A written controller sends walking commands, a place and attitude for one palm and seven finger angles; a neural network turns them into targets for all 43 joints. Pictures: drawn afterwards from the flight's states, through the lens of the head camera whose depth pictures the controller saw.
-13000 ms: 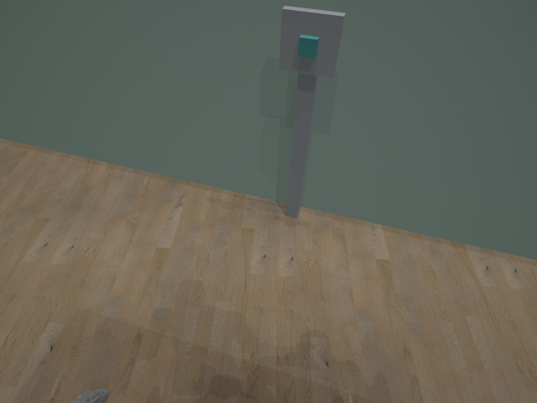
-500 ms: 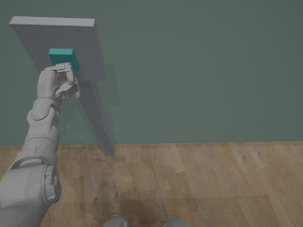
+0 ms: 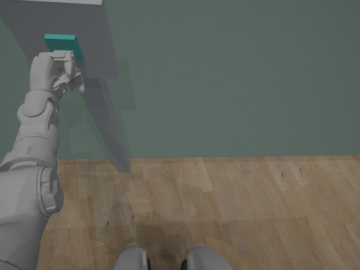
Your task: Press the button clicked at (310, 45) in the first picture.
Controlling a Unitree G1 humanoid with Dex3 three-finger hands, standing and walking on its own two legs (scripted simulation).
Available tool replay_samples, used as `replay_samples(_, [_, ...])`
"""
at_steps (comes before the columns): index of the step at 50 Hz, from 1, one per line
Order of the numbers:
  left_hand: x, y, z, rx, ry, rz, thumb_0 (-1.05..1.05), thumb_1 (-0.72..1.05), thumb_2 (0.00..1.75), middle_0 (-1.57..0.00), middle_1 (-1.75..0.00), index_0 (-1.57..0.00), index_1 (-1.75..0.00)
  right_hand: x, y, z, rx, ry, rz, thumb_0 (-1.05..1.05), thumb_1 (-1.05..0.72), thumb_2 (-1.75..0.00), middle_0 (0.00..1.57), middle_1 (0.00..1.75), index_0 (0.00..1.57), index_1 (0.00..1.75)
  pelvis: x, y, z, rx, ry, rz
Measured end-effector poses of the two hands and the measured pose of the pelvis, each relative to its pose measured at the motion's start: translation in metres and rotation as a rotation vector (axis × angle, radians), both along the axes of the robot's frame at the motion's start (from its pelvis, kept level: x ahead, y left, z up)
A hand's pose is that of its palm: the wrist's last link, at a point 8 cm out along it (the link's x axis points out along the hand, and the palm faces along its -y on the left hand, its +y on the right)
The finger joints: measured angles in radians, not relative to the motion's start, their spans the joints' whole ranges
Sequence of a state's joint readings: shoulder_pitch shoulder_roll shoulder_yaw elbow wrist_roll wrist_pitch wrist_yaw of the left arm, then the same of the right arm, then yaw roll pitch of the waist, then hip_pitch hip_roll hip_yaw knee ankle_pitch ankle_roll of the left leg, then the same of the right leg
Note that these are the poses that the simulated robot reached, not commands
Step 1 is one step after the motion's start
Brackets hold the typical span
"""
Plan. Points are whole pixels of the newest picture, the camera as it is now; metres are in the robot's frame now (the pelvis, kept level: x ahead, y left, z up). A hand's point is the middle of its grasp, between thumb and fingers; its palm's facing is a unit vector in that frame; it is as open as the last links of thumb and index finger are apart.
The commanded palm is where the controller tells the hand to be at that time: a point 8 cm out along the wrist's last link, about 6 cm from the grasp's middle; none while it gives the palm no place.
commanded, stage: hold the button down briefly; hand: left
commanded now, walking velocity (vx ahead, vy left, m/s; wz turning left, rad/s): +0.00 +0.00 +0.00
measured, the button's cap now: (66, 46) +0.56 +0.19 +0.13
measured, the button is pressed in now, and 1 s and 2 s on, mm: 7 0 0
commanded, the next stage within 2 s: pull the fist back off the button in 0.22 s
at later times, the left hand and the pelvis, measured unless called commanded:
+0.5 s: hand (78, 78) +0.51 +0.18 +0.09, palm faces -0.03 -1.00 -0.01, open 3.6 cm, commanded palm +0.50 +0.22 +0.10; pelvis -0.01 +0.00 +0.00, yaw +0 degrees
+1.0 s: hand (77, 97) +0.46 +0.17 +0.09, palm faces -0.02 -1.00 -0.01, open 3.1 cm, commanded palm +0.43 +0.23 +0.10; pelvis +0.02 +0.01 +0.01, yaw -1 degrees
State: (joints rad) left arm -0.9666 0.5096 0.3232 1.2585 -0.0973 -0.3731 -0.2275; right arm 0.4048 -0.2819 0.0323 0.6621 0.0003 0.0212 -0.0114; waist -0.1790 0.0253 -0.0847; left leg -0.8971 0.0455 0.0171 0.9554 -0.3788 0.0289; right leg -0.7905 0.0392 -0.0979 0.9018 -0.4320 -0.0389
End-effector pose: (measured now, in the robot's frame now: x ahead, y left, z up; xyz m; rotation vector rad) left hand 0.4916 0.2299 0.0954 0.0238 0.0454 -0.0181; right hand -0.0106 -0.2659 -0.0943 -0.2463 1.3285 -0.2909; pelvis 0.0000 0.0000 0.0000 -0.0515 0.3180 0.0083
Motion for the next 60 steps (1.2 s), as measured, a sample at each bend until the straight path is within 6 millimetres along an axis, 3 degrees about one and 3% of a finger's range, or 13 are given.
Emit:
replay_samples(13, [0.0,0.0,0.0,-0.006,0.008,0.01,0.02,0.89,0.91,-1.29,-1.5,-1.53,-1.5,-0.021,0.003,0.0,0.002,0.023,-0.006,0.0,-0.91,-0.9,0.2,0.3,0.2,0.3,-0.006,-0.001,-0.002,-0.007,0.007,0.002])
replay_samples(29, [-0.005,0.0,-0.001,-0.018,-0.007,-0.008,0.02,0.89,0.9,-1.29,-1.5,-1.51,-1.5,-0.012,0.008,0.001,0.011,-0.01,0.0,0.0,-0.91,-0.9,0.2,0.3,0.2,0.3,-0.005,0.004,-0.001,-0.005,0.003,-0.007])
replay_samples(38, [-0.017,-0.001,-0.001,-0.02,-0.016,-0.007,0.02,0.9,0.9,-1.29,-1.5,-1.41,-1.5,0.015,0.012,0.002,0.034,-0.073,-0.008,0.0,-0.91,-0.9,0.2,0.3,0.2,0.3,0.006,0.007,0.005,0.005,-0.02,-0.024])
replay_samples(48, [-0.042,-0.003,-0.008,-0.019,-0.009,-0.008,0.02,0.9,0.9,-1.3,-1.5,-1.32,-1.5,0.066,0.016,0.006,0.063,-0.175,0.015,0.01,-0.91,-0.9,0.2,0.3,0.2,0.3,0.02,0.008,0.012,0.016,-0.064,-0.031])
replay_samples(60, [-0.087,-0.002,-0.004,-0.014,-0.03,-0.021,0.02,0.9,0.9,-1.3,-1.5,-1.3,-1.5,0.123,0.015,0.015,0.083,-0.297,0.081,0.01,-0.91,-0.9,0.2,0.3,0.2,0.3,0.029,0.004,0.019,0.025,-0.11,-0.015])
